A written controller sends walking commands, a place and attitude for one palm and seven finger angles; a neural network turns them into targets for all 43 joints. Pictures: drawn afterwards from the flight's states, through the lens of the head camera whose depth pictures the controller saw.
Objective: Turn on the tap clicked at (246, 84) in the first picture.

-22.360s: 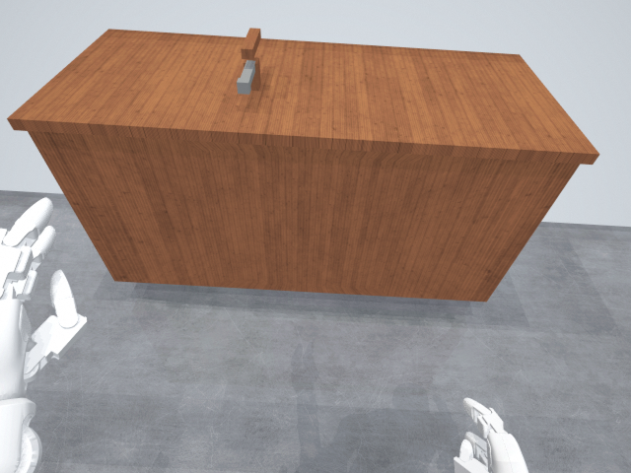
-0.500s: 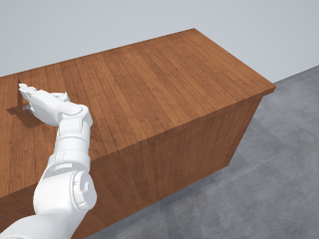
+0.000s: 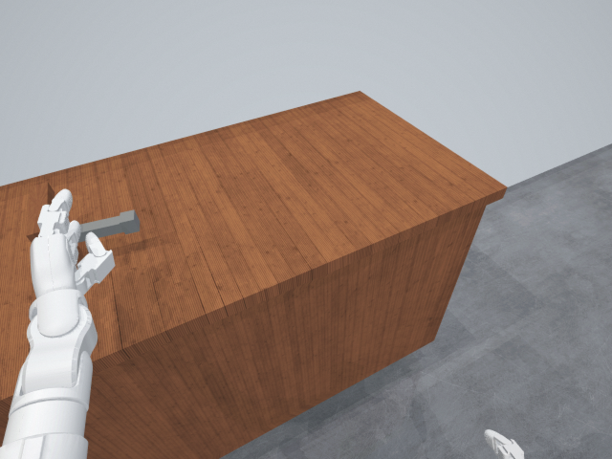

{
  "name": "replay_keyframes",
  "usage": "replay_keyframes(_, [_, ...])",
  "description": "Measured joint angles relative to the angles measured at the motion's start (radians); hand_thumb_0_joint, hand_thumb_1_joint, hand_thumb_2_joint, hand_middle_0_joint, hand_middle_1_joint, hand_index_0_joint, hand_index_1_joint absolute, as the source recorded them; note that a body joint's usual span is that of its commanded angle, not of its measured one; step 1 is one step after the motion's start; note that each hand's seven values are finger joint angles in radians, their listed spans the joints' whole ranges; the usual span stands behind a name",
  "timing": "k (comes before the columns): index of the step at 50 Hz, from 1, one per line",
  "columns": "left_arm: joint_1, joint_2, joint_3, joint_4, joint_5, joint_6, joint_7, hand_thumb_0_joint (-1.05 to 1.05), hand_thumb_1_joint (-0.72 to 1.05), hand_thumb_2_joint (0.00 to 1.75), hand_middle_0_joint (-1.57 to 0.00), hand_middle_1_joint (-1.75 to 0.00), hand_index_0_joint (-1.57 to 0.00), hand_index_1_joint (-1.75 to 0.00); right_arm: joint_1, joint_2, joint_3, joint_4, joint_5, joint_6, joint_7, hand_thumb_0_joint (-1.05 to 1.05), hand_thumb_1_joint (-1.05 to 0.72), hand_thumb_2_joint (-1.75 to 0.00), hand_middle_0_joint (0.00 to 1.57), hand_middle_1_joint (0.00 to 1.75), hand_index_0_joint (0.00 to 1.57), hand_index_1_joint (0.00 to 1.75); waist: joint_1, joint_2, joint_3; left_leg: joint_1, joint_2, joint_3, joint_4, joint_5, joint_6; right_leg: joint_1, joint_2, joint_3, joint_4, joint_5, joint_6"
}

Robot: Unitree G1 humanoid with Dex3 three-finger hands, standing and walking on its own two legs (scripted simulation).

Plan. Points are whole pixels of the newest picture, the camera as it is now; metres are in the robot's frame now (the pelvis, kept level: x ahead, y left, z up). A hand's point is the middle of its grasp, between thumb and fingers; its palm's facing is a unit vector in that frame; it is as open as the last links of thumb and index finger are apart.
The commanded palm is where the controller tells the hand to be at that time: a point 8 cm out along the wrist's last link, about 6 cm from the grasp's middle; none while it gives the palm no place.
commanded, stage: draw the hand back beside the body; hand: left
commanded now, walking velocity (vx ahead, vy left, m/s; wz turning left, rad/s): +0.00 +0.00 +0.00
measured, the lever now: (129, 222) +0.49 +0.34 +0.05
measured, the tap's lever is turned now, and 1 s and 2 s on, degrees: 81 81 81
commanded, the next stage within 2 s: step back with the hand held close in 1.10 s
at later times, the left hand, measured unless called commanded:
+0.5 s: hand (64, 302) +0.24 +0.27 +0.16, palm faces +0.43 -0.86 -0.26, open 7.5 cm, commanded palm +0.19 +0.30 +0.16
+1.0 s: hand (25, 358) +0.17 +0.26 +0.17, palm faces +0.47 -0.81 -0.34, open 7.4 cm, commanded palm +0.13 +0.30 +0.17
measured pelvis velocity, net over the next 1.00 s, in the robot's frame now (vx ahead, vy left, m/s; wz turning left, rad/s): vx -0.02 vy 0.01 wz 0.04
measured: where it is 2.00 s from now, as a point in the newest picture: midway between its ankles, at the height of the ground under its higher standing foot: outside the picture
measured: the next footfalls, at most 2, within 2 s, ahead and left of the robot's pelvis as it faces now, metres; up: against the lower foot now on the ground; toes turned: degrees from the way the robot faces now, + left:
none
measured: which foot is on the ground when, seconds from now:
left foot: down 0.00-1.00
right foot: down 0.00-1.00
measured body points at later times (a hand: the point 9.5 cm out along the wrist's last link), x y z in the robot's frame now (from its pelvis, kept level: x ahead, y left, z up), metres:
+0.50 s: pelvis -0.02 +0.01 +0.01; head -0.04 -0.01 +0.46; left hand +0.21 +0.31 +0.18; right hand +0.17 -0.19 -0.08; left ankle -0.01 +0.15 -0.74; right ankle +0.02 -0.10 -0.74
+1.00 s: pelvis -0.02 +0.01 +0.01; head -0.05 -0.02 +0.45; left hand +0.14 +0.30 +0.19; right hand +0.19 -0.19 -0.07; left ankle -0.01 +0.15 -0.74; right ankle +0.02 -0.10 -0.74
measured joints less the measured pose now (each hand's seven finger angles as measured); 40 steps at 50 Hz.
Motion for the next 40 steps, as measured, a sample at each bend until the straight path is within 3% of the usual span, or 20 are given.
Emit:
replay_keyframes(5, [0.005,0.001,-0.052,-0.077,0.004,-0.053,-0.015,0.02,0.89,0.9,-0.17,-0.2,-0.17,-0.2,-0.031,-0.014,0.009,0.003,0.001,-0.043,0.0,0.01,-0.9,-0.9,0.2,0.3,0.2,0.3,0.058,0.004,0.036,0.007,-0.016,-0.026,-0.017,0.031,0.008,0.027,-0.018,-0.025,-0.035,0.029,0.008])
replay_keyframes(8, [-0.007,-0.016,-0.091,-0.099,0.007,-0.079,-0.02,0.02,0.9,0.9,-0.17,-0.21,-0.17,-0.2,-0.069,-0.01,0.021,0.004,-0.001,-0.059,0.001,0.01,-0.9,-0.9,0.2,0.3,0.2,0.3,0.072,0.004,0.05,0.007,-0.027,-0.034,-0.028,0.048,0.013,0.029,-0.029,-0.032,-0.043,0.041,0.013])
replay_keyframes(13, [0.034,-0.047,-0.128,-0.149,0.008,-0.101,-0.045,0.02,0.9,0.9,-0.18,-0.22,-0.18,-0.22,-0.118,0.025,0.05,-0.016,-0.012,-0.072,0.008,0.01,-0.9,-0.9,0.21,0.3,0.2,0.3,0.059,-0.003,0.054,0.024,-0.035,-0.025,-0.054,0.067,0.018,0.038,-0.037,-0.022,-0.057,0.055,0.018])
replay_keyframes(19, [0.162,-0.046,-0.094,-0.267,0.002,-0.1,-0.071,0.02,0.89,0.9,-0.19,-0.24,-0.19,-0.24,-0.106,0.064,0.071,-0.042,-0.024,-0.072,0.017,0.01,-0.9,-0.9,0.21,0.3,0.21,0.3,0.042,-0.009,0.051,0.067,-0.026,-0.007,-0.082,0.07,0.016,0.076,-0.029,-0.006,-0.089,0.067,0.018])
replay_keyframes(30, [0.363,-0.036,-0.058,-0.493,0.006,-0.109,-0.069,0.02,0.89,0.9,-0.2,-0.27,-0.2,-0.27,-0.049,0.029,0.042,-0.002,-0.035,-0.086,0.033,0.01,-0.9,-0.9,0.21,0.3,0.21,0.3,0.076,0.005,0.074,0.1,-0.028,-0.018,-0.103,0.074,0.02,0.121,-0.032,-0.017,-0.127,0.074,0.022])
replay_keyframes(40, [0.529,-0.031,-0.056,-0.65,0.014,-0.117,-0.07,0.02,0.89,0.9,-0.21,-0.3,-0.21,-0.29,-0.068,0.03,0.026,-0.008,-0.046,-0.115,0.035,0.01,-0.9,-0.9,0.21,0.3,0.2,0.3,0.07,0.005,0.066,0.108,-0.023,-0.022,-0.099,0.066,0.016,0.133,-0.027,-0.021,-0.128,0.07,0.019])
